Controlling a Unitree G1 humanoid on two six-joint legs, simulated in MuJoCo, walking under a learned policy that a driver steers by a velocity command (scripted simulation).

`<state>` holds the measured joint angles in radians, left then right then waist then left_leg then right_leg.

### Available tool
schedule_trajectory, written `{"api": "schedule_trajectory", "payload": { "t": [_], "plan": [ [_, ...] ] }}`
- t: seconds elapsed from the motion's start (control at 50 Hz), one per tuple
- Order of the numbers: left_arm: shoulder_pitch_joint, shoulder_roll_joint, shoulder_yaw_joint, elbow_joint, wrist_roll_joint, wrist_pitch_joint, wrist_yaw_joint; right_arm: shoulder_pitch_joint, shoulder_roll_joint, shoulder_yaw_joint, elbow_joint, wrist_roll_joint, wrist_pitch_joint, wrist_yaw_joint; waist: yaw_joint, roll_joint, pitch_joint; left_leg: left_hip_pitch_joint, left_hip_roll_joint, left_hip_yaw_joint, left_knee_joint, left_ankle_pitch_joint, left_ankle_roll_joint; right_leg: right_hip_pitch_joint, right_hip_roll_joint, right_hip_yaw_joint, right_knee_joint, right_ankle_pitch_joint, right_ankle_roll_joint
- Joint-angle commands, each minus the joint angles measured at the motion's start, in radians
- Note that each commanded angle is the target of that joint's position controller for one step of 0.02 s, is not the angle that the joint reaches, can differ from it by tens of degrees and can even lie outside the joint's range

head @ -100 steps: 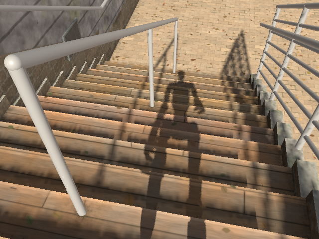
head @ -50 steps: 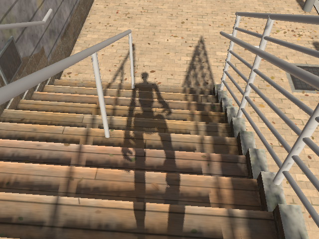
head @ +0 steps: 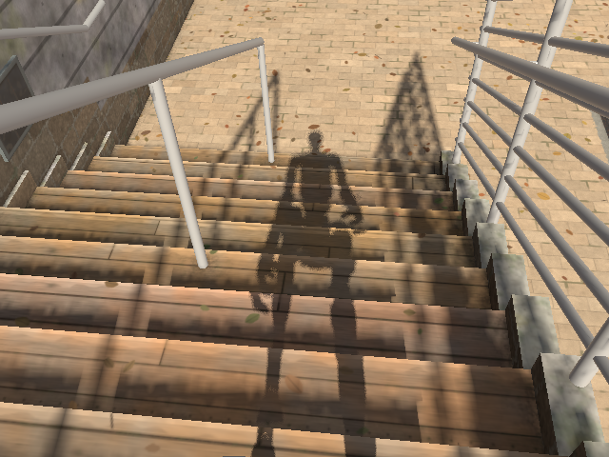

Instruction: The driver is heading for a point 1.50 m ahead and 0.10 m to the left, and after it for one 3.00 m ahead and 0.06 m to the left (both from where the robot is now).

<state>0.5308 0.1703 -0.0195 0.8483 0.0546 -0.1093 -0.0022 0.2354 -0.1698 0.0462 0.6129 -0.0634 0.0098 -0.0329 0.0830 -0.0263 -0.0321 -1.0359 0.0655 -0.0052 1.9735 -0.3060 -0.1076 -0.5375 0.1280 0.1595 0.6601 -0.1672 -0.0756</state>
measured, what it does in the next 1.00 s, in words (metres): climbs: left foot 0.16 m higher, then right foot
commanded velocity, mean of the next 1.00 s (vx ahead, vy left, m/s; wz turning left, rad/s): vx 0.00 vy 0.00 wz -0.17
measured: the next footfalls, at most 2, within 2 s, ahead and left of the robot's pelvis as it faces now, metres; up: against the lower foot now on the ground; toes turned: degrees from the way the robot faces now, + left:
left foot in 0.32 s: -0.03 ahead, +0.23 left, +0.16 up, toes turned -5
right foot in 1.00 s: -0.11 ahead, +0.03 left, +0.16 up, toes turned -10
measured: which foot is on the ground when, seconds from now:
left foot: up 0.00-0.30, down 0.32-1.00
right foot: down 0.00-0.34, up 0.36-0.98, down 1.00-1.00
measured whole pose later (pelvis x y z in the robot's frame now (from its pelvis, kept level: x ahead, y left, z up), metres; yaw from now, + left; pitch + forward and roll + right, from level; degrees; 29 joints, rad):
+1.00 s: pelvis -0.11 +0.19 +0.15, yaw -7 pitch +5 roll -1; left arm 0.14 0.21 -0.03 0.64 0.05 -0.03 -0.04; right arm 0.14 -0.24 0.09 0.79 0.02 -0.09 0.06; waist 0.00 0.01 -0.04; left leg -0.55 -0.07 0.09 0.79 -0.34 0.12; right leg -0.49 -0.08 -0.02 0.88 -0.36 0.16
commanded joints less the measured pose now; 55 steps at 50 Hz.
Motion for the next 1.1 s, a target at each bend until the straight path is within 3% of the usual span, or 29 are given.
{"api": "schedule_trajectory", "payload": {
  "t": [0.02, 0.2, 0.28, 0.3, 0.32, 0.34, 0.36, 0.38, 0.4, 0.42, 0.44, 0.48, 0.5, 0.54, 0.58, 0.62, 0.66, 0.68, 0.74, 0.84, 0.86, 0.88, 0.9, 0.94, 1.0, 1.02, 1.04, 1.06, 1.1],
  "plan": [
    [0.134, 0.144, 0.033, -0.025, -0.015, -0.009, 0.025, -0.003, -0.013, -0.008, -0.082, -0.003, -0.012, 0.002, -0.012, -0.097, 0.002, -0.201, -0.012, -0.007, 0.077, -0.032, 0.017, 0.253, -0.262, 0.509, -0.238, -0.266, -0.171],
    [0.133, 0.168, 0.043, 0.009, -0.036, -0.024, 0.074, -0.019, -0.009, 0.004, -0.177, 0.032, 0.016, 0.02, -0.005, -0.134, -0.038, -0.02, -0.025, 0.034, 0.003, -0.205, 0.044, 0.152, -0.276, 0.505, -0.276, -0.157, -0.129],
    [0.065, 0.273, 0.084, -0.004, -0.03, -0.026, 0.12, -0.089, -0.069, 0.001, -0.262, 0.05, 0.043, 0.047, -0.027, -0.144, -0.083, 0.216, -0.025, 0.032, -0.327, -0.401, 0.036, 0.038, -0.282, 0.468, -0.343, -0.183, -0.05],
    [0.037, 0.282, 0.09, -0.016, -0.033, -0.023, 0.126, -0.073, -0.086, -0.005, -0.261, 0.059, 0.05, 0.049, -0.039, -0.144, -0.09, 0.284, -0.033, 0.009, -0.408, -0.452, 0.039, -0.007, -0.302, 0.477, -0.359, -0.175, -0.063],
    [-0.088, 0.337, 0.099, -0.067, -0.024, -0.002, 0.115, 0.048, -0.112, -0.03, -0.247, 0.081, 0.06, 0.061, -0.18, -0.056, -0.121, 0.583, -0.147, 0.17, -0.577, -0.701, 0.06, -0.236, -0.293, 0.448, -0.492, -0.272, -0.167],
    [-0.236, 0.244, 0.068, -0.153, 0.048, 0.006, 0.062, 0.233, -0.238, -0.085, -0.141, 0.069, 0.041, 0.067, -0.286, 0.153, -0.148, 0.95, -0.096, -0.255, -0.955, -0.542, 0.277, -0.56, -0.2, 0.411, -0.262, -0.411, -0.115],
    [-0.485, -0.01, -0.025, -0.304, 0.072, 0.047, 0.045, 0.506, -0.22, -0.076, -0.025, -0.068, 0.0, 0.06, -0.409, 0.359, 0.16, 1.142, 0.304, -1.175, -1.45, -0.457, 0.561, -1.285, 0.103, 0.34, 0.11, -0.466, 0.03],
    [-0.82, -0.074, -0.058, -0.365, 0.039, 0.053, 0.056, 0.58, -0.181, -0.052, 0.016, -0.096, -0.022, 0.049, -0.517, 0.197, 0.369, 1.128, 0.315, -1.474, -1.584, -0.603, 0.47, -1.618, 0.109, 0.476, 0.208, -0.298, 0.111],
    [-0.837, -0.027, -0.048, -0.322, -0.026, 0.035, 0.084, 0.437, -0.162, -0.039, -0.048, -0.102, -0.018, 0.084, -0.462, 0.193, 0.324, 0.993, 0.257, -1.324, -1.544, -0.567, 0.379, -1.495, 0.099, 0.54, 0.24, -0.098, 0.125],
    [-0.675, 0.049, -0.023, -0.277, -0.044, 0.018, 0.102, 0.14, -0.181, -0.04, -0.122, -0.087, 0.001, 0.119, -0.282, 0.294, 0.176, 0.752, 0.223, -1.035, -1.491, -0.392, 0.367, -1.207, 0.086, 0.445, 0.342, 0.007, 0.156],
    [-0.426, 0.103, 0.009, -0.168, -0.061, 0.009, 0.112, -0.041, -0.162, -0.035, -0.122, -0.068, 0.011, 0.143, -0.117, 0.243, 0.052, 0.457, 0.147, -0.751, -1.474, -0.16, 0.317, -0.802, 0.108, 0.335, 0.624, 0.108, 0.176],
    [-0.17, 0.192, 0.049, -0.103, 0.013, 0.065, 0.037, -0.324, -0.22, -0.047, -0.145, -0.032, -0.02, 0.154, 0.131, 0.066, -0.07, -0.004, 0.03, -0.407, -1.444, -0.127, 0.242, -0.361, 0.126, 0.033, 1.091, 0.285, 0.146],
    [-0.172, 0.182, 0.052, -0.114, 0.027, 0.086, 0.004, -0.419, -0.185, -0.031, -0.133, -0.013, -0.044, 0.146, 0.172, 0.004, -0.096, -0.038, 0.021, -0.305, -1.408, -0.092, 0.224, -0.291, 0.102, 0.022, 1.188, 0.318, 0.138],
    [-0.2, 0.197, 0.055, -0.141, 0.035, 0.086, -0.004, -0.336, -0.077, 0.01, -0.063, 0.024, -0.092, 0.112, 0.121, -0.049, -0.093, 0.107, 0.028, -0.2, -1.352, -0.041, 0.221, -0.311, 0.017, -0.003, 1.205, 0.307, 0.145],
    [-0.282, 0.178, 0.048, -0.189, 0.005, 0.075, 0.005, -0.117, -0.127, -0.003, 0.029, 0.006, -0.136, 0.066, 0.007, 0.017, -0.107, 0.427, 0.001, -0.144, -1.347, 0.174, 0.181, -0.409, -0.039, -0.047, 1.27, 0.177, 0.192],
    [-0.503, 0.156, 0.026, -0.298, 0.0, 0.087, 0.02, 0.057, -0.163, 0.001, 0.056, -0.004, -0.135, 0.04, -0.144, 0.09, -0.059, 0.771, 0.073, -0.232, -1.366, 0.424, 0.206, -0.614, -0.06, -0.071, 1.303, -0.076, 0.207],
    [-0.605, 0.148, 0.022, -0.37, -0.006, 0.104, 0.043, 0.157, -0.108, 0.019, 0.056, -0.019, -0.125, 0.025, -0.27, 0.149, -0.096, 1.075, 0.112, -0.282, -1.327, 0.441, 0.3, -0.763, -0.049, 0.005, 1.239, -0.146, 0.231],
    [-0.657, 0.132, 0.019, -0.404, -0.01, 0.103, 0.057, 0.203, -0.083, 0.026, 0.075, -0.001, -0.115, 0.029, -0.306, 0.146, -0.074, 1.191, 0.126, -0.32, -1.349, 0.422, 0.334, -0.837, -0.043, 0.015, 1.059, -0.191, 0.237],
    [-0.563, 0.114, 0.017, -0.395, 0.003, 0.094, 0.044, 0.066, -0.126, 0.027, 0.074, 0.0, -0.105, 0.057, -0.21, 0.161, -0.076, 0.994, 0.131, -0.307, -1.423, 0.327, 0.387, -0.652, -0.086, -0.048, 1.003, -0.051, 0.246],
    [-0.48, 0.125, 0.009, -0.365, 0.035, 0.078, -0.007, -0.137, -0.181, 0.026, 0.049, 0.02, -0.113, 0.052, -0.082, 0.091, -0.118, 0.661, 0.103, -0.252, -1.45, 0.266, 0.311, -0.271, -0.227, -0.17, 0.667, 0.03, 0.257],
    [-0.411, 0.138, 0.014, -0.327, 0.034, 0.077, -0.017, -0.149, -0.203, 0.027, 0.053, -0.007, -0.118, 0.058, -0.058, 0.138, -0.136, 0.609, 0.13, -0.281, -1.422, 0.356, 0.309, -0.183, -0.236, -0.153, 0.801, 0.052, 0.254],
    [-0.416, 0.146, 0.017, -0.328, 0.026, 0.072, -0.017, -0.16, -0.196, 0.024, 0.046, -0.002, -0.119, 0.059, -0.058, 0.118, -0.141, 0.631, 0.153, -0.307, -1.419, 0.37, 0.315, -0.194, -0.237, -0.138, 0.763, 0.002, 0.25],
    [-0.476, 0.135, 0.012, -0.345, 0.019, 0.07, -0.012, -0.124, -0.172, 0.021, 0.06, 0.038, -0.117, 0.055, -0.092, 0.084, -0.126, 0.7, 0.138, -0.314, -1.453, 0.238, 0.297, -0.215, -0.228, -0.153, 0.493, -0.15, 0.251],
    [-0.413, 0.099, 0.005, -0.299, -0.006, 0.073, -0.025, -0.122, -0.19, 0.014, 0.098, 0.071, -0.122, 0.079, -0.078, 0.119, -0.119, 0.663, 0.127, -0.343, -1.479, 0.061, 0.252, -0.057, -0.206, -0.191, 0.324, -0.302, 0.254],
    [-0.262, 0.044, -0.007, -0.188, -0.032, 0.067, -0.052, -0.163, -0.178, 0.012, 0.142, 0.12, -0.118, 0.117, -0.021, 0.064, -0.123, 0.667, 0.114, -0.338, -1.468, 0.008, 0.158, 0.184, -0.188, -0.212, -0.069, -0.056, 0.225],
    [-0.31, 0.046, -0.013, -0.19, -0.05, 0.062, -0.053, -0.047, -0.143, 0.014, 0.174, 0.108, -0.119, 0.121, -0.099, 0.041, -0.178, 0.697, 0.089, -0.296, -1.467, -0.055, 0.078, 0.27, -0.192, -0.163, -0.052, 0.007, 0.187],
    [-0.449, 0.113, 0.0, -0.229, -0.059, 0.053, -0.066, 0.067, -0.181, -0.011, 0.193, 0.083, -0.116, 0.105, -0.219, 0.006, -0.124, 0.738, 0.059, -0.188, -1.5, -0.15, 0.057, 0.181, -0.182, -0.153, -0.04, -0.043, 0.099],
    [-0.479, 0.148, 0.018, -0.225, -0.035, 0.047, -0.07, -0.007, -0.222, -0.021, 0.186, 0.07, -0.109, 0.099, -0.181, 0.026, -0.043, 0.781, 0.028, -0.113, -1.465, -0.12, 0.067, 0.03, -0.17, -0.162, -0.095, -0.196, 0.061],
    [-0.508, 0.129, 0.011, -0.2, -0.041, 0.041, -0.058, -0.04, -0.168, -0.023, 0.191, 0.041, -0.104, 0.109, -0.2, 0.005, -0.045, 0.922, -0.014, -0.038, -1.333, 0.027, 0.076, -0.077, -0.183, -0.165, -0.134, -0.164, 0.05]
  ]
}}
Velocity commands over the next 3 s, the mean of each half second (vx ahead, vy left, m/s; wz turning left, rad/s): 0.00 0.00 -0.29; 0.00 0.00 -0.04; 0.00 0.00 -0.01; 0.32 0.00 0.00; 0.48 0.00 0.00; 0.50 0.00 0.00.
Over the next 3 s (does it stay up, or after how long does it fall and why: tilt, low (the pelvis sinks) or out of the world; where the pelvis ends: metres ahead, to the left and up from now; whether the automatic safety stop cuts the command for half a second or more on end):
stays up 0.59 0.14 -0.22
